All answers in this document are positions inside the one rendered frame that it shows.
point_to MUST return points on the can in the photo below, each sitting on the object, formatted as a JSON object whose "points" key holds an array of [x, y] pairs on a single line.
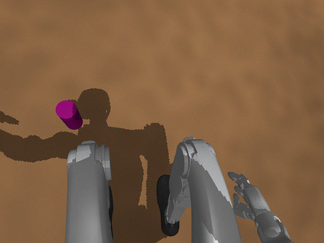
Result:
{"points": [[69, 114]]}

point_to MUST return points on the right robot arm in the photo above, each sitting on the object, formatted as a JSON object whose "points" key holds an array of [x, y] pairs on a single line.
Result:
{"points": [[270, 229]]}

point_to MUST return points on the right robot hand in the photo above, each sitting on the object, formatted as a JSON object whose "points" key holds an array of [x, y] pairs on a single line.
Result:
{"points": [[251, 195]]}

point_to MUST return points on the right robot foot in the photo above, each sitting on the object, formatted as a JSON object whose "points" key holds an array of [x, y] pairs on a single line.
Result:
{"points": [[163, 192]]}

